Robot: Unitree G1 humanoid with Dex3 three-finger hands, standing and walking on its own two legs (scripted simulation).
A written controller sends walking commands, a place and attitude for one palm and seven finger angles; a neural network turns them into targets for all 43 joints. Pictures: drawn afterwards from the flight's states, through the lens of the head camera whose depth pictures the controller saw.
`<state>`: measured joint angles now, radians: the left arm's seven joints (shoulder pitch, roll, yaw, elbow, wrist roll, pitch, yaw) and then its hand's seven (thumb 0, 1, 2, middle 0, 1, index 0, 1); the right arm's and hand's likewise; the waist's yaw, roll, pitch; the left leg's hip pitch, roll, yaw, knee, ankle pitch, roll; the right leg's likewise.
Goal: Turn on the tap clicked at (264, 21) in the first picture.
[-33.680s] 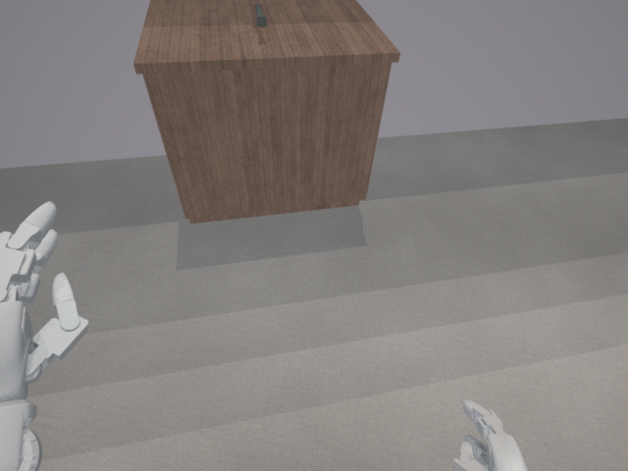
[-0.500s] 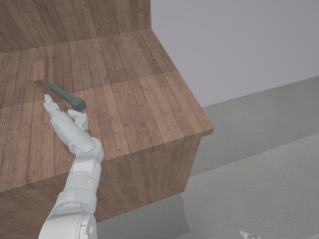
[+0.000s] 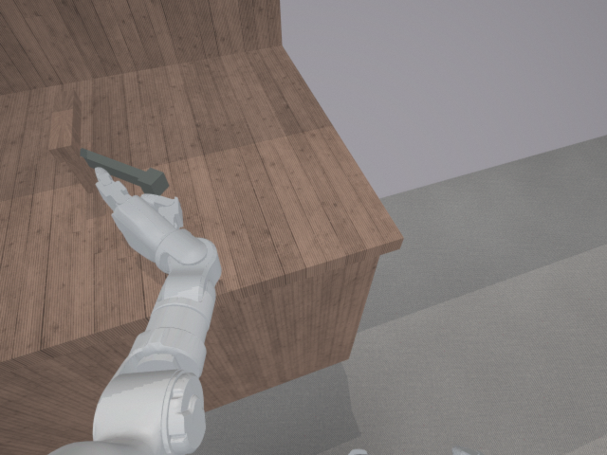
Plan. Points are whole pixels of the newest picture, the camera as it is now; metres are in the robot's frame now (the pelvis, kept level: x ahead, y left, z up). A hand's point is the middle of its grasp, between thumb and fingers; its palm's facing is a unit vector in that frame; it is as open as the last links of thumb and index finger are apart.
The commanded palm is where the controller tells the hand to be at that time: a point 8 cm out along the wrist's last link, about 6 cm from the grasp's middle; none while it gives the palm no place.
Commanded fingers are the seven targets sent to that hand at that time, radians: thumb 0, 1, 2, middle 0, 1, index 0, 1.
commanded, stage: push the lever round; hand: left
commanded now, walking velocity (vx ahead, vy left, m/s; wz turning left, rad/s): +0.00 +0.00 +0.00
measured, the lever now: (153, 183) +0.47 +0.22 +0.08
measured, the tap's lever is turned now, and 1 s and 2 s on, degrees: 46 74 76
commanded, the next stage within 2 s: lift the hand up off the lever in 0.86 s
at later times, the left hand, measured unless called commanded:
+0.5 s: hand (191, 186) +0.48 +0.17 +0.07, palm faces +0.82 -0.56 -0.13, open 7.7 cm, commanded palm +0.42 +0.19 +0.08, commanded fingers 0.00 0.90 0.90 -0.15 -0.15 -0.15 -0.15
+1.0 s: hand (191, 174) +0.50 +0.17 +0.08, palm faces +0.82 -0.56 -0.14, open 8.0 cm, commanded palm +0.44 +0.19 +0.08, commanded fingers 0.00 0.90 0.90 -0.15 -0.15 -0.15 -0.15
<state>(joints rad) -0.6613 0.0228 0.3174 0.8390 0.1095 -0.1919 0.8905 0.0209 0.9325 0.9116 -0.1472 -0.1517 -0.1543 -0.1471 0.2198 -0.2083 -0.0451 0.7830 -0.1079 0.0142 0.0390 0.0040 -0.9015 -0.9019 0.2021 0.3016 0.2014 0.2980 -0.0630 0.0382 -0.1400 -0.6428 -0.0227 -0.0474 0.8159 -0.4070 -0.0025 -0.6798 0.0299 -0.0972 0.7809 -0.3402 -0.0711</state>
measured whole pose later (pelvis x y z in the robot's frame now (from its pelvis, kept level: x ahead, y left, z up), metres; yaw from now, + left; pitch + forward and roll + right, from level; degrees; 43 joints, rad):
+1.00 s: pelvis +0.00 -0.01 -0.01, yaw +0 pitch +19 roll +0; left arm -0.93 0.13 0.49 1.11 0.19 -0.19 0.98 0.02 0.90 0.90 -0.15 -0.15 -0.11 -0.13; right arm 0.29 -0.21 -0.05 0.80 -0.15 -0.02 0.09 0.00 -0.90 -0.90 0.20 0.30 0.20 0.30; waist -0.14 0.04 -0.16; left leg -0.75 -0.01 -0.05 0.85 -0.42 -0.01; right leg -0.79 0.04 -0.10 0.81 -0.34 -0.08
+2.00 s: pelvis +0.01 +0.00 +0.01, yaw +0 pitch +14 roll +0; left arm -0.84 0.05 0.41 0.92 0.13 -0.06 0.93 0.02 0.90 0.90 -0.15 -0.15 -0.15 -0.15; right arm 0.28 -0.21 -0.06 0.80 -0.13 0.01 0.08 0.00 -0.90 -0.90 0.20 0.30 0.20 0.30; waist -0.09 0.05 -0.15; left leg -0.59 -0.02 -0.04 0.74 -0.39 0.00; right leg -0.63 0.04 -0.09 0.70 -0.32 -0.07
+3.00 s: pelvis +0.02 -0.01 +0.02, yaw -1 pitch +9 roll +0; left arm -0.75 0.01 0.38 0.72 0.11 0.10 0.92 0.02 0.90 0.90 -0.15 -0.15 -0.16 -0.15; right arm 0.25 -0.22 -0.06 0.81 -0.10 0.01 0.04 0.00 -0.90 -0.90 0.20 0.30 0.20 0.30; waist -0.05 0.05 -0.13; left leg -0.43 -0.01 -0.04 0.60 -0.34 -0.01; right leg -0.48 0.05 -0.08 0.59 -0.28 -0.08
